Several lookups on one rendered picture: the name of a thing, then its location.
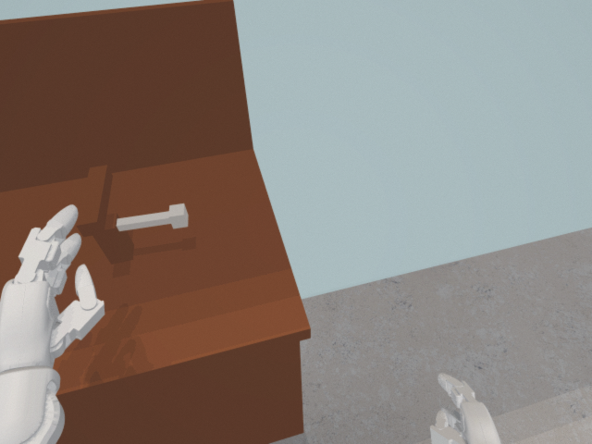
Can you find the tap lever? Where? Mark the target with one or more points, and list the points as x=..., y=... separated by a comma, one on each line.
x=177, y=216

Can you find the left robot hand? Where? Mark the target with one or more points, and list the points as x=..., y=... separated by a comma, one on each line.
x=28, y=309

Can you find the right robot hand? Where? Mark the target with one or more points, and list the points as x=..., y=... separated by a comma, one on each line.
x=472, y=425

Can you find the counter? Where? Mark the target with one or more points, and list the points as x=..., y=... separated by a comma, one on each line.
x=124, y=112

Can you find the left robot forearm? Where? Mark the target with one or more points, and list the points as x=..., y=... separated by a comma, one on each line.
x=30, y=412

